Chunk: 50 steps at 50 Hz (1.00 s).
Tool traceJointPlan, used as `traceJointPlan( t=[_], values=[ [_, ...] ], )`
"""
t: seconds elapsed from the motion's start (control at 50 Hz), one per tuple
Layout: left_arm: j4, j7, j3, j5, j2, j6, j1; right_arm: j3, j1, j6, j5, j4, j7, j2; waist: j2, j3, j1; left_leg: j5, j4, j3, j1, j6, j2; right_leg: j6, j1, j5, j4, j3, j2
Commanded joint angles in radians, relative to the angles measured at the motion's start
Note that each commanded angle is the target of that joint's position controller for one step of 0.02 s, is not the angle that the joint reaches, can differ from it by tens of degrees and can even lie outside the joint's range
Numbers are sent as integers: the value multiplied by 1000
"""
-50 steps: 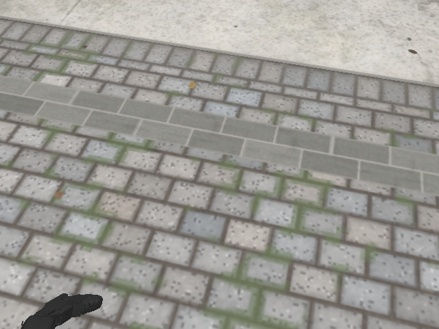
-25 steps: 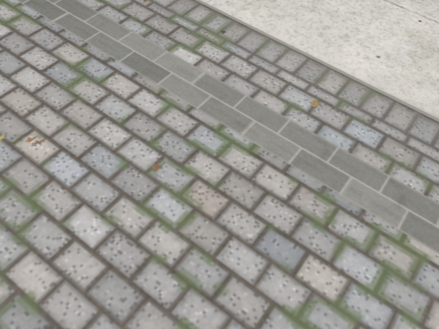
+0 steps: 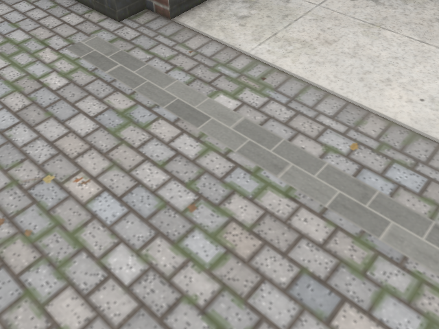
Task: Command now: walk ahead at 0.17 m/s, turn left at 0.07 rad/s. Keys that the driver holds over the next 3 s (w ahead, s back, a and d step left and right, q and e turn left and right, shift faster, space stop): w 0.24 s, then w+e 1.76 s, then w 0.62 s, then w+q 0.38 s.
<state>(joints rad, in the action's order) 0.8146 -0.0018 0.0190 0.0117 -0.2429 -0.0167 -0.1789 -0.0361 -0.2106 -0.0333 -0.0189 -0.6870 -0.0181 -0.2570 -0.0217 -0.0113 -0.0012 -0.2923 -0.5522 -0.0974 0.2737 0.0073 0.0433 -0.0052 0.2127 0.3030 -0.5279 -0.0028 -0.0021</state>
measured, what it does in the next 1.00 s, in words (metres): walks ahead, turning right: right foot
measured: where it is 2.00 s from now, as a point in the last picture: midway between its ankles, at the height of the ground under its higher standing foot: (336, 210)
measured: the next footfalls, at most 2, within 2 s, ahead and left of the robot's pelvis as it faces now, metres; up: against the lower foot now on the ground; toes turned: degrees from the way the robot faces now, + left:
right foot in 0.66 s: +0.43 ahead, -0.11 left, +0.00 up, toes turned -12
left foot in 1.14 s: +0.75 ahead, -0.01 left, +0.00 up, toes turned -32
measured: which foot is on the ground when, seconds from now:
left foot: down 0.00-0.68, up 0.70-1.00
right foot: down 0.00-0.18, up 0.20-0.64, down 0.66-1.00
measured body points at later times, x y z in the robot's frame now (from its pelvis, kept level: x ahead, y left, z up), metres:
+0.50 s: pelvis +0.16 +0.03 +0.01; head +0.18 +0.04 +0.45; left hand +0.36 +0.26 -0.11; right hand +0.13 -0.24 -0.11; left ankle +0.04 +0.12 -0.73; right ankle +0.31 -0.14 -0.68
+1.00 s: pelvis +0.44 -0.05 +0.01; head +0.47 -0.07 +0.46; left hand +0.61 +0.20 -0.10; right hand +0.55 -0.36 -0.07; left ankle +0.68 +0.08 -0.67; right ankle +0.39 -0.10 -0.73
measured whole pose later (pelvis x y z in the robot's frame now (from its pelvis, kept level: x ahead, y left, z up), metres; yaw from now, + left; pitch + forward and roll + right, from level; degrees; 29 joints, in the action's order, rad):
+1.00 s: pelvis +0.44 -0.05 +0.01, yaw -22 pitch +2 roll +0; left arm 0.74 0.00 0.07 -0.02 -0.28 -0.05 -0.31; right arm -0.04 -0.10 0.10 -0.02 -0.64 -0.02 -0.30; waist -0.03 -0.04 0.07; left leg -0.01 -0.72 -0.12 0.69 -0.07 -0.10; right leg -0.10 0.17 0.21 -0.36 0.13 0.14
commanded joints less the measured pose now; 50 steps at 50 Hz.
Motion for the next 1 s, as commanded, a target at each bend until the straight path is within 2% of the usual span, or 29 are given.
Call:
traceJointPlan(
  t=[0.02,0.04,0.08,0.12,0.14,0.16,0.18,0.2,0.22,0.24,0.26,0.3,0.34,0.38,0.46,0.54,0.6,0.64,0.66,0.68,0.7,0.72,0.74,0.76,0.78,0.8,0.86,0.94,1.0],
  values=[
    [-41,22,55,-18,-221,-6,-37,-39,48,38,21,72,-1,-101,189,-72,33,-151,-116,101,149,15,12,-159,25,498,318,331,-248],
    [-38,27,60,-23,-232,-7,-51,-38,67,54,29,77,3,-96,194,-106,44,-133,-162,94,189,17,-24,-198,30,496,344,405,-305],
    [-36,30,62,-27,-224,-12,-58,-40,68,78,36,76,13,-90,182,-118,46,-176,-197,79,243,31,-67,-221,-11,408,352,424,-333],
    [-50,21,61,-42,-215,-12,-2,-40,14,95,40,51,25,-77,163,-99,5,-140,-52,112,113,53,-63,-190,27,298,334,317,-276],
    [-57,15,60,-49,-209,-9,30,-44,-40,101,37,20,29,-74,153,-73,-27,-10,49,151,-34,56,-33,-168,88,236,299,242,-228],
    [-57,11,56,-45,-189,-8,29,-53,-102,102,30,-15,30,-83,133,-40,-49,62,80,163,-158,49,-6,-147,133,177,234,187,-185],
    [-62,6,43,-37,-147,-14,39,-63,-180,103,31,-38,29,-105,84,-7,-79,50,105,94,-262,59,-45,-114,188,113,115,127,-143],
    [-93,-1,20,-25,-69,-27,61,-83,-275,106,26,-45,20,-186,-147,26,-100,-118,250,-241,-385,143,-238,-37,353,82,-205,-10,-20],
    [-133,3,29,-37,-111,-47,97,-95,-330,116,24,-42,31,-249,-285,17,-120,-199,371,-585,-422,277,-400,-20,529,249,-443,19,43],
    [-122,-1,47,-53,-161,-60,77,-74,-281,128,21,-34,31,-189,-166,-25,-83,-229,363,-571,-412,296,-418,-36,614,243,-583,86,-18],
    [-101,-10,48,-63,-161,-67,52,-64,-245,136,19,-22,27,-154,-108,-45,-64,-222,358,-461,-412,258,-382,-61,645,144,-616,106,-54],
    [-80,-21,51,-51,-146,-71,60,-56,-201,137,16,-19,22,-137,-50,-66,-51,-41,385,-286,-396,195,-327,-70,656,-10,-571,107,-95],
    [-69,-37,49,-50,-119,-63,58,-47,-206,133,8,-26,17,-112,-69,-52,-49,186,397,-130,-365,158,-279,-51,606,-103,-537,92,-94],
    [-76,-42,44,-48,-96,-53,73,-49,-226,133,7,-37,11,-115,-54,-50,-58,316,404,-27,-351,154,-265,-20,607,-163,-489,91,-72],
    [-132,-47,30,-38,-67,-50,176,-50,-201,132,8,-49,0,-137,-54,-90,-70,337,451,126,-247,138,-236,13,514,-346,-234,28,-53],
    [-189,-68,20,-39,-59,-57,272,-54,-244,127,20,-90,-4,-152,-41,-132,-93,428,443,193,-288,133,-275,-24,468,-374,-90,-33,-35],
    [-213,-83,39,-40,-100,-59,247,-63,-219,109,23,-92,-13,-185,-84,-65,-39,894,288,240,-401,103,-299,-88,393,-261,-64,-90,26],
    [-180,-78,75,-43,-166,-49,61,-70,-198,87,18,-81,-26,-213,-122,67,66,1171,17,263,-411,76,-293,-139,173,-189,-75,-120,91],
    [-145,-64,103,-43,-216,-42,-99,-69,-176,84,22,-71,-31,-217,-88,147,156,1104,-212,279,-271,44,-262,-179,-88,-238,-23,-81,99],
    [-122,-37,119,-39,-287,-27,-227,-46,-203,97,-3,-41,-29,-157,101,253,160,460,-545,264,18,11,-183,-237,-408,-229,-34,222,-97],
    [-151,-39,120,-36,-324,-38,-191,-6,-296,130,6,-4,-4,-49,276,416,60,-293,-891,85,386,-38,28,-462,-680,32,128,846,-339],
    [-148,-35,103,-31,-241,-39,-194,-31,-161,165,40,11,12,-157,134,377,136,-233,-932,-61,489,-11,-27,-402,-637,120,230,821,-309],
    [-145,-32,94,-28,-207,-45,-152,-32,-78,180,66,45,17,-172,91,219,116,-140,-871,-36,520,9,-69,-353,-488,85,252,665,-274],
    [-157,-33,87,-30,-194,-53,-83,-29,-53,188,49,47,10,-158,-18,113,58,-75,-774,-23,480,9,-112,-323,-304,-35,269,559,-229],
    [-171,-32,81,-25,-169,-57,-28,-37,-56,183,23,41,1,-164,-24,71,18,-39,-695,-19,418,-1,-142,-308,-180,-151,279,476,-187],
    [-187,-28,77,-13,-160,-59,0,-40,-80,170,14,40,2,-164,11,54,-16,-19,-673,-22,356,-10,-158,-308,-89,-218,302,433,-161],
    [-177,-19,81,-24,-167,-64,-9,-35,-86,139,-4,50,-2,-136,40,26,-36,19,-552,16,321,-58,-169,-317,56,-344,329,341,-128],
    [-154,2,89,-34,-200,-52,-70,-15,84,138,-7,99,-4,-91,60,-2,26,278,-239,44,299,-87,-127,-253,121,-315,305,254,-50],
    [-133,9,92,-41,-212,-38,-136,-10,193,151,12,122,10,-86,83,14,80,395,-59,51,219,-90,-68,-223,98,-231,271,285,-50]
  ],
)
